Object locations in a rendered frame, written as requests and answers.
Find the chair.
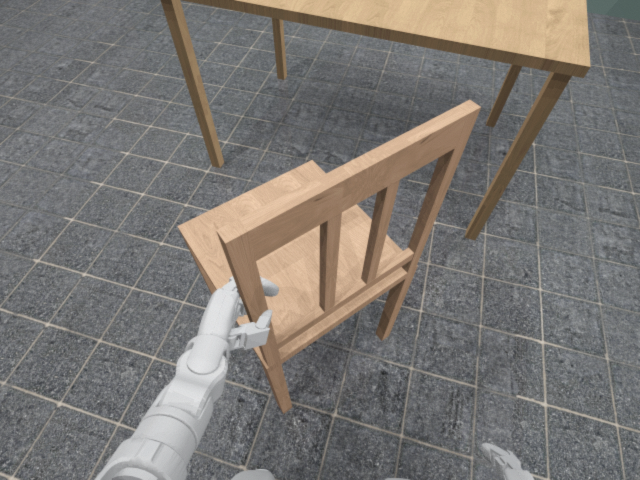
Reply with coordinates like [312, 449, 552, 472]
[177, 100, 481, 414]

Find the robot left hand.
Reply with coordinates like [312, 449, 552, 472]
[197, 276, 279, 351]

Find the table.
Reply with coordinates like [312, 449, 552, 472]
[161, 0, 590, 240]

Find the robot left forearm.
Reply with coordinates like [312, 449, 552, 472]
[94, 334, 230, 480]

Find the robot right hand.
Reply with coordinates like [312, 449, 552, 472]
[481, 443, 534, 480]

